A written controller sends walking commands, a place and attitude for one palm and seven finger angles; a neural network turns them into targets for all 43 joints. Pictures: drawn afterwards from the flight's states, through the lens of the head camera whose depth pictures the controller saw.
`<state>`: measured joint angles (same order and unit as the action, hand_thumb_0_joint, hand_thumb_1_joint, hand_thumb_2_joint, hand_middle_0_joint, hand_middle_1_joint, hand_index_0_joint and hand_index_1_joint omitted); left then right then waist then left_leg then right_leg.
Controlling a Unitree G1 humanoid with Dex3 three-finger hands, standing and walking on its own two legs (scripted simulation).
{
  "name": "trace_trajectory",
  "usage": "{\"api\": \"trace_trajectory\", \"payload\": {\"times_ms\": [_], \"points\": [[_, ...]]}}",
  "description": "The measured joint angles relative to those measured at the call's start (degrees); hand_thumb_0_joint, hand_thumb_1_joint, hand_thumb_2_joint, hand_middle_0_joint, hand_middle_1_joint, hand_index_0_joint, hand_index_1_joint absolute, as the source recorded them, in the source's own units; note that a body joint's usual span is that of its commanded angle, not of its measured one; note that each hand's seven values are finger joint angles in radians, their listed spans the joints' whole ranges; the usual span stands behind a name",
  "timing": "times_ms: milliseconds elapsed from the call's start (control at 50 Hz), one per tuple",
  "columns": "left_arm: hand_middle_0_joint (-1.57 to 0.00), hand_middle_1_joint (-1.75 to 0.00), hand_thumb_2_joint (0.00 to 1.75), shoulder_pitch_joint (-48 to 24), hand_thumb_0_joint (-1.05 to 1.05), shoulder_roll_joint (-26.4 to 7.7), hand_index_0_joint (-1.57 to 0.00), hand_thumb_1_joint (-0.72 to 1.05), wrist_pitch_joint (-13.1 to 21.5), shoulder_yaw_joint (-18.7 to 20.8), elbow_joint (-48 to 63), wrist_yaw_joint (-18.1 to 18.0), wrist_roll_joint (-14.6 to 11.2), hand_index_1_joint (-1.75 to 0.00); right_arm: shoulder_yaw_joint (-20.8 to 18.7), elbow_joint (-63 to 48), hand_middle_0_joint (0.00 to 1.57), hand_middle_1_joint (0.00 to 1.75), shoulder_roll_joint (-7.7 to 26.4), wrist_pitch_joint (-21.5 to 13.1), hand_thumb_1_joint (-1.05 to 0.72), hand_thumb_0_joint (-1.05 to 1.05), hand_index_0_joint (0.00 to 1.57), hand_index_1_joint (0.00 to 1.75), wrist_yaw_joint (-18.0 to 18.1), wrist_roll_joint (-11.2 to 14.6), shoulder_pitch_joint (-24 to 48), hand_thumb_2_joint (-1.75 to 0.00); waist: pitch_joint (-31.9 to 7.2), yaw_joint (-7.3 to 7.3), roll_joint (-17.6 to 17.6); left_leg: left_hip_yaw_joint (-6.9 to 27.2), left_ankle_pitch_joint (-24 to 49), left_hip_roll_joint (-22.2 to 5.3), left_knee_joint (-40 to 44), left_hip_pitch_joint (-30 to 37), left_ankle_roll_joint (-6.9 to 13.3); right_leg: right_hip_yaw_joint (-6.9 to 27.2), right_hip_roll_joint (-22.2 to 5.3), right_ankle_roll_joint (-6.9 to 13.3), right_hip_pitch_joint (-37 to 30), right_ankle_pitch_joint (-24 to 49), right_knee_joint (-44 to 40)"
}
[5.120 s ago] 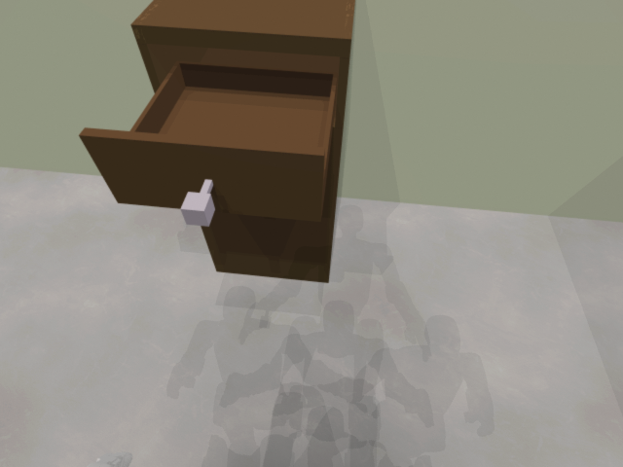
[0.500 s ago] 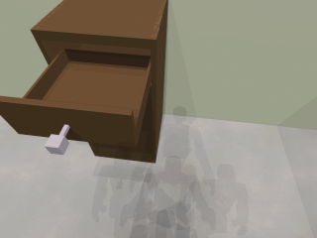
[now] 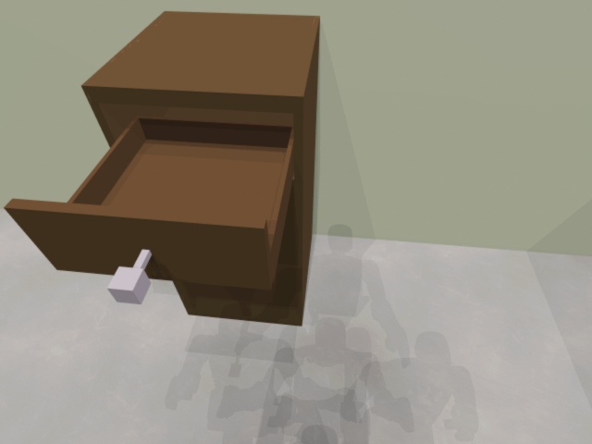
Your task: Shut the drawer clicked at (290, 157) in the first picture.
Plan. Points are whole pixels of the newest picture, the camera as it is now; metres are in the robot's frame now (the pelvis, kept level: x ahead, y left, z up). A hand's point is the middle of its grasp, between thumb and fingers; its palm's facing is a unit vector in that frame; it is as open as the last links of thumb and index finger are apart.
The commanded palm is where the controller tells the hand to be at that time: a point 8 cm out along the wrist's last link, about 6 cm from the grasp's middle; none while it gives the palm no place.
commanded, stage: look again from close up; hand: left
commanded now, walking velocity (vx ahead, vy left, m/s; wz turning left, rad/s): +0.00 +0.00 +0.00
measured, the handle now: (135, 274) +0.34 +0.26 +0.03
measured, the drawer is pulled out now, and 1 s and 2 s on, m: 0.30 0.30 0.30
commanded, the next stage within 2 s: shuffle to correct the standing spot in 0.32 s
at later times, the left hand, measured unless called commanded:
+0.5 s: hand out of the picture +0.01 +0.24 -0.15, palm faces -0.04 -0.95 -0.30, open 7.4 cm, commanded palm none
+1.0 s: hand out of the picture +0.03 +0.21 -0.17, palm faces +0.01 -0.97 -0.24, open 7.4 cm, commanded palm none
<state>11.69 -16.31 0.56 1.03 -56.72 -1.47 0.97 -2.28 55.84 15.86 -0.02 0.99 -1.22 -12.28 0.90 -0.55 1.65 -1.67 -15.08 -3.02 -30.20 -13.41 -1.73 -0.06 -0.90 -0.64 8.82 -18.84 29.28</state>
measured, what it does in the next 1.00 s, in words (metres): stands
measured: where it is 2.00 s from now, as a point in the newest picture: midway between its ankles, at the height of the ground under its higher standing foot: outside the picture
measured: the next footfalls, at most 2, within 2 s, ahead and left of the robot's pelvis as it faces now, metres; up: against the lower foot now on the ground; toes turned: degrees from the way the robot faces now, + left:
none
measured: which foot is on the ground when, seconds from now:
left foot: down 0.00-1.00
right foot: down 0.00-1.00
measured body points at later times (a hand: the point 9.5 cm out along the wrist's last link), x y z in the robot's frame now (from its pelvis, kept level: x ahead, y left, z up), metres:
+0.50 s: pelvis -0.03 +0.02 +0.00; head -0.03 +0.01 +0.45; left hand +0.01 +0.29 -0.13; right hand +0.02 -0.26 -0.14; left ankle +0.01 +0.14 -0.73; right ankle -0.03 -0.13 -0.73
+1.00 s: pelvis +0.02 +0.03 +0.00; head +0.03 +0.01 +0.44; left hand +0.03 +0.26 -0.15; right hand -0.03 -0.18 -0.18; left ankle +0.01 +0.14 -0.72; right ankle -0.01 -0.09 -0.73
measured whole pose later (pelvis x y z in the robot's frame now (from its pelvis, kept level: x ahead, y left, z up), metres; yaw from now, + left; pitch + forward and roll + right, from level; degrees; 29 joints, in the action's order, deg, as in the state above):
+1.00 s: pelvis +0.02 +0.03 +0.00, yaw -2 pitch -2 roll +0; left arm 18.9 -7.4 1.4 0.7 -60.5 -1.8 1.1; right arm -0.5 62.5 9.6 1.7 0.6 -0.5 -21.8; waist 1.8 -0.3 3.6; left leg -5.4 -24.4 -1.3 -38.6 -14.6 0.2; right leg -3.9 -3.3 -0.6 10.5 -20.7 33.2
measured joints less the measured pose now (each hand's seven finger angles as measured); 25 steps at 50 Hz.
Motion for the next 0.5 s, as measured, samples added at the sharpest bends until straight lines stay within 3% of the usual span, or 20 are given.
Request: {"api": "trace_trajectory", "payload": {"times_ms": [220,500], "points": [[-0.2,-0.3,0.9,-1.3,0.01,-0.74,-0.2,0.91,-0.74,-1.1,1.43,0.71,0.04,-0.3,1.57,-0.74,0.21,0.3,0.12,-0.03,-0.9,0.01,0.2,0.3,-1.03,0.05,2.69,-0.89,0.38,0.58,0.55,-1.33,1.77,1.56,1.01,0.33,1.71,1.27,-1.61,-1.63,0.37,1.66,-0.15],[-0.2,-0.3,0.9,2.18,0.01,0.99,-0.2,0.91,-0.83,-1.94,-2.83,0.99,0.11,-0.3,1.44,3.71,0.21,0.3,1.08,0.36,-0.9,0.01,0.2,0.3,-1.29,0.35,0.38,-0.89,1.6,0.44,0.03,-1.69,5.12,1.7,4.8,0.29,1.8,1.58,-1.67,-1.83,1.0,4.65,-3.03]]}}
